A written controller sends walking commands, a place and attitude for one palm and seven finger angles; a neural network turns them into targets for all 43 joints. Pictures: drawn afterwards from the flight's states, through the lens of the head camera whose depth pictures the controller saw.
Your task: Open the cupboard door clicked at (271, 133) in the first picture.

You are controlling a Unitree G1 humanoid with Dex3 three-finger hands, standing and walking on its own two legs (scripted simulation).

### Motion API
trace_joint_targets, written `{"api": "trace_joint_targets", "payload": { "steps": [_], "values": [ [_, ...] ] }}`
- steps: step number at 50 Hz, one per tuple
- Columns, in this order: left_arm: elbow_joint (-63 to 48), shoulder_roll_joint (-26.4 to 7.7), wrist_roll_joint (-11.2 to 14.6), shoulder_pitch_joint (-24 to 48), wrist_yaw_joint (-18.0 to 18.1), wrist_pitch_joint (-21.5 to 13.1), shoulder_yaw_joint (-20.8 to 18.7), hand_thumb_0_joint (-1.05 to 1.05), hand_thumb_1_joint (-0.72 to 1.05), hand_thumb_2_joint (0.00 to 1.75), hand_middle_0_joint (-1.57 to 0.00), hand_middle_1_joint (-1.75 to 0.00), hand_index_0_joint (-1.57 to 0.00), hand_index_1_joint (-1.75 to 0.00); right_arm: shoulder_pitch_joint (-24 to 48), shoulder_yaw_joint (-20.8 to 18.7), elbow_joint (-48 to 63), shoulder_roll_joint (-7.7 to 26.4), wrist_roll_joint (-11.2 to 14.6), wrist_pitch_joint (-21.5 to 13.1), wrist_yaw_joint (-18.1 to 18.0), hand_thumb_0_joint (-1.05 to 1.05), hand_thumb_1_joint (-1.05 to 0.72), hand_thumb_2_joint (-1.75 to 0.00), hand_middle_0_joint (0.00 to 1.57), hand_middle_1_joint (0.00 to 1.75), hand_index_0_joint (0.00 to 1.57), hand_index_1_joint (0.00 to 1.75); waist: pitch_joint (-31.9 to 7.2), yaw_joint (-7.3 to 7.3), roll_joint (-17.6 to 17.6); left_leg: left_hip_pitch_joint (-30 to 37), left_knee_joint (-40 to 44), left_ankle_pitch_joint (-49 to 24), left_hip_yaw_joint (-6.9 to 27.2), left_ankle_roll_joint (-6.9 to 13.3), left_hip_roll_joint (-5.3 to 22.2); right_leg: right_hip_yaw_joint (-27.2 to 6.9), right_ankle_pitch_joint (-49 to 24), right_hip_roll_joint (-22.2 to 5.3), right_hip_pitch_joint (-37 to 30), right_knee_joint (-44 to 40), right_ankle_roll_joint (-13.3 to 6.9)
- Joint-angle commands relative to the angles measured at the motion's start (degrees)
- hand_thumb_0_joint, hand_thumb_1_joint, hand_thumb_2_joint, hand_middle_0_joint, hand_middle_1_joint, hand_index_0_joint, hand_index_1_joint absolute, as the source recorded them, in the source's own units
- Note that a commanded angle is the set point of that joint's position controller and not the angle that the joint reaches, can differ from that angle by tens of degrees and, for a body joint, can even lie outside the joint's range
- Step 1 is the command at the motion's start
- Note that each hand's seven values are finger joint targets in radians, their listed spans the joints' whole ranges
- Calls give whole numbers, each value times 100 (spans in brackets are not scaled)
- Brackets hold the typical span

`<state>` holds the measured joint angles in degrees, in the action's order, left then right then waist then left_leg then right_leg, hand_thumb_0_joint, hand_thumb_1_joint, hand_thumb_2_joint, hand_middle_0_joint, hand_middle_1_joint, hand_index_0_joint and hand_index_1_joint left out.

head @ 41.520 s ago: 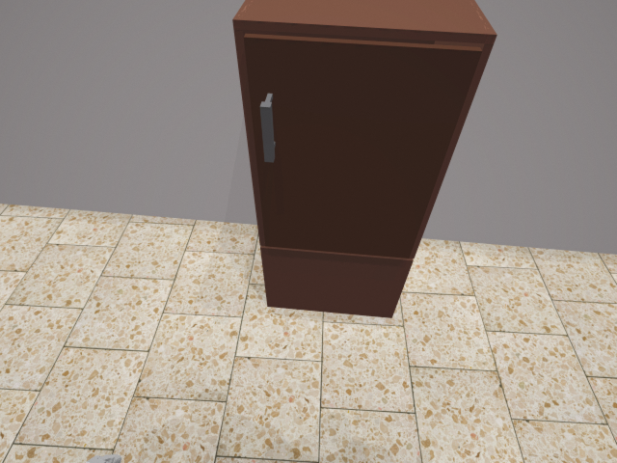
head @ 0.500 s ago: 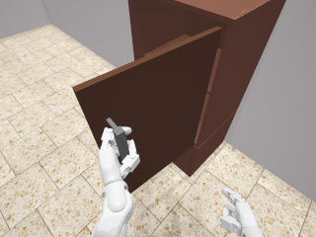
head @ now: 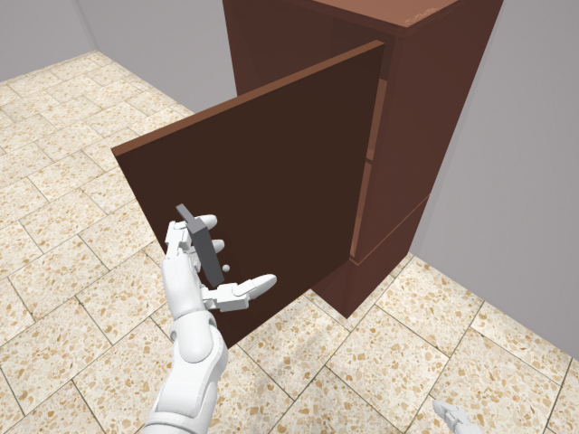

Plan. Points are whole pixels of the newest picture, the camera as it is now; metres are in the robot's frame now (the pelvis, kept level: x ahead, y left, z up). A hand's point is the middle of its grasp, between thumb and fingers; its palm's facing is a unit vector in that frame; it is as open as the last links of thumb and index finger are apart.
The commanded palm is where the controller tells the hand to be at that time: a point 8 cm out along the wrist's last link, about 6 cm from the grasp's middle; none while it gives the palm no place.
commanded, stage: open thumb and fingers to let go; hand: left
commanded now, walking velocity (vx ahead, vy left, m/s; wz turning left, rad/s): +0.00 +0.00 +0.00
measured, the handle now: (200, 246) +0.36 +0.15 +0.08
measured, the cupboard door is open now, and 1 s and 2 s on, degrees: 83 85 84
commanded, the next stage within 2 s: slide the hand sideways off the handle in 0.32 s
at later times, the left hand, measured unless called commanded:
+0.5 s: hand (225, 276) +0.31 +0.10 +0.08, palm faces +0.24 -0.97 -0.04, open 15.2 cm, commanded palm +0.28 +0.14 +0.07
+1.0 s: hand (212, 301) +0.27 +0.11 +0.07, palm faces -0.10 -0.99 -0.02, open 16.1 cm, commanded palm +0.25 +0.18 +0.07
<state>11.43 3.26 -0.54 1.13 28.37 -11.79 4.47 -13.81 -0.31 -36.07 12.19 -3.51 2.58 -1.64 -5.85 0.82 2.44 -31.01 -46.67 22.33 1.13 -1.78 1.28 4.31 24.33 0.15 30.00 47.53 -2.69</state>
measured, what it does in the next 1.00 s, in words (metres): stands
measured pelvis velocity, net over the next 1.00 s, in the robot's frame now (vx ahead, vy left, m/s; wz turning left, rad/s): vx -0.01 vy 0.03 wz -0.03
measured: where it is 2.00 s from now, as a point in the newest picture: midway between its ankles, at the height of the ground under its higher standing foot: outside the picture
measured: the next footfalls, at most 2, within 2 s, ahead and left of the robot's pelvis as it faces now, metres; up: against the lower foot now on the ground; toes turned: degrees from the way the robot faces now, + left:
none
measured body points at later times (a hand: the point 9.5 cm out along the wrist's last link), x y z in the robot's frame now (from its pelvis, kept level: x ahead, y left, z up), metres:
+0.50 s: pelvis -0.01 +0.02 +0.00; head +0.00 +0.00 +0.45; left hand +0.29 +0.15 +0.08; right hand +0.16 -0.20 -0.10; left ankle +0.01 +0.14 -0.70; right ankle +0.00 -0.09 -0.70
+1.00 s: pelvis -0.01 +0.03 +0.00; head +0.01 +0.02 +0.45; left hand +0.27 +0.17 +0.07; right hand +0.15 -0.20 -0.09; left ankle +0.01 +0.14 -0.70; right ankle +0.00 -0.09 -0.70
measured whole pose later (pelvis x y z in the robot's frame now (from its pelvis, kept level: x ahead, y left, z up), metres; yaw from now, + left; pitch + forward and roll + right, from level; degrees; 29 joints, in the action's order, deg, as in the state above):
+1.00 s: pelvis -0.01 +0.03 +0.00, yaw -2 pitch +6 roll +0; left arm 5.4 -5.6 5.5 -5.6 0.2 -14.2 5.4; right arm -14.4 2.0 -30.2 12.1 0.5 -2.6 -0.6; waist -4.0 0.7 1.7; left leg -31.2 -48.5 23.0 -1.5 0.7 0.6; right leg 1.6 23.4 -0.6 30.4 48.1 -0.4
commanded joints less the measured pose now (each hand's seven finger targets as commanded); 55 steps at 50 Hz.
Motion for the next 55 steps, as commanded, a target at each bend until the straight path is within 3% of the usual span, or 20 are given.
{"api": "trace_joint_targets", "payload": {
  "steps": [1,11,15,19,21,22,23,25,27,28,29,31,34,37,40,44,46,50,54,55],
  "values": [
    [-1180,-32,-90,1642,-6,-555,17,0,-50,30,-27,-100,-27,-100,751,-129,907,387,-18,-398,-19,0,-90,-90,20,30,20,30,-1207,-45,-650,277,375,-802,-158,253,-238,-581,-1368,-232,-727,-1099,235],
    [-799,65,-206,2025,151,-545,91,0,-50,30,-18,-50,-18,-50,731,-156,897,424,-8,-419,29,0,-90,-90,20,30,20,30,-1114,-4,-802,355,453,-762,-137,265,-204,-379,-1082,-130,-493,-1033,180],
    [-856,302,-217,2125,196,-532,299,0,-50,30,-15,-30,-15,-30,798,-143,917,395,-3,-431,47,0,-90,-90,20,30,20,30,-1124,16,-555,439,438,-734,-128,256,-193,-306,-987,-90,-349,-961,153],
    [-765,174,-193,2186,258,-492,160,0,-50,30,-15,-30,-15,-30,819,-124,906,411,-4,-409,33,0,-90,-90,20,30,20,30,-1101,-13,-741,379,466,-665,-63,249,-184,-258,-823,-54,-346,-951,133],
    [-810,293,-189,2377,269,-472,262,0,-50,30,-15,-30,-15,-30,838,-108,887,387,-4,-411,40,0,-90,-90,20,30,20,30,-1156,29,-584,426,447,-693,-63,239,-183,-226,-878,-61,-273,-883,135],
    [-761,-195,-812,2001,-881,-663,1306,0,-50,30,-15,-30,-15,-30,438,-101,760,562,16,-405,62,0,-90,-90,20,30,20,30,-942,410,-832,619,404,-848,-79,318,-151,-337,-1425,-61,-97,-783,131],
    [-1022,-527,-610,2276,-1488,-864,929,0,-50,30,-15,-30,-15,-30,408,-136,929,562,86,-424,27,0,-90,-90,20,30,20,30,-1189,291,-675,618,362,-953,-60,355,-158,-311,-1647,-84,-185,-716,104],
    [-1323,-634,-328,2453,-2394,-1060,1054,0,-50,30,-15,-30,-15,-30,422,-106,1050,564,186,-511,-42,0,-90,-90,20,30,20,30,-1418,265,-248,823,356,-954,-49,359,-185,-358,-1681,-84,-226,-666,95],
    [-999,-593,221,2531,-3151,-957,1085,0,-50,30,-15,-30,-15,-30,470,-9,1125,587,337,-627,-116,0,-90,-90,20,30,20,30,-1031,352,-324,737,447,-533,24,356,-201,-317,-1224,-39,-96,-804,112],
    [-973,-616,559,2625,-3308,-875,867,0,-50,30,-15,-30,-15,-30,532,17,1151,586,411,-690,-161,0,-90,-90,20,30,20,30,-981,311,-343,700,506,-307,68,329,-203,-288,-893,-12,-64,-878,114],
    [-908,-506,816,2602,-3359,-777,787,0,-50,30,-15,-30,-15,-30,576,47,1159,583,453,-750,-177,0,-90,-90,20,30,20,30,-850,299,-381,680,567,-158,84,312,-201,-254,-657,7,-19,-946,120],
    [-662,-706,1089,2241,-3226,-615,235,0,-50,30,-15,-30,-15,-30,606,61,1142,634,475,-823,-173,0,-90,-90,20,30,20,30,-768,103,-585,535,666,-3,115,264,-220,-198,-369,8,-67,-986,132],
    [-964,-807,955,1798,-2876,-596,-1,0,-50,30,-15,-30,-15,-30,565,24,1228,627,444,-908,-56,0,-90,-90,20,30,20,30,-1098,-143,-254,678,748,-343,120,215,-208,-88,-645,20,-255,-763,81],
    [-1180,-696,696,1325,-2675,-623,153,0,-50,30,-15,-30,-15,-30,487,-8,1330,611,412,-914,73,0,-90,-90,20,30,20,30,-1026,-112,-468,669,727,-581,93,217,-150,-42,-864,30,-220,-672,89],
    [-1249,-1036,614,1056,-2617,-616,-144,0,-50,30,-15,-30,-15,-30,511,-19,1385,637,393,-862,91,0,-90,-90,20,30,20,30,-875,-164,-552,483,718,-447,12,237,-149,-129,-747,28,-281,-738,97],
    [-1596,-1250,608,473,-2654,-624,-386,0,-50,30,-15,-30,-15,-30,522,-18,1482,618,390,-807,80,0,-90,-90,20,30,20,30,-911,-260,-391,448,725,-561,-43,230,-145,-150,-857,56,-448,-704,65],
    [-1771,-1167,651,428,-2691,-611,-312,0,-50,30,-15,-30,-15,-30,546,-3,1520,597,397,-812,72,0,-90,-90,20,30,20,30,-769,-191,-334,439,712,-549,-36,223,-134,-126,-891,58,-362,-683,78],
    [-2242,-1186,728,16,-2771,-643,-346,0,-50,30,-15,-30,-15,-30,520,-15,1560,582,398,-860,52,0,-90,-90,20,30,20,30,-934,-185,-146,535,623,-825,-50,222,-140,-130,-1202,71,-436,-607,75],
    [-2441,-1360,816,-407,-2915,-648,-499,0,-50,30,-15,-30,-15,-30,442,-44,1552,620,399,-919,8,0,-90,-90,20,30,20,30,-918,-135,-486,422,496,-933,-56,247,-151,-162,-1414,88,-491,-593,110],
    [-2512,-1342,831,-539,-2975,-654,-483,0,-50,30,-15,-30,-15,-30,471,-45,1577,611,406,-944,4,0,-90,-90,20,30,20,30,-893,-142,-326,425,479,-927,-74,239,-161,-162,-1439,73,-447,-573,120]
  ]
}}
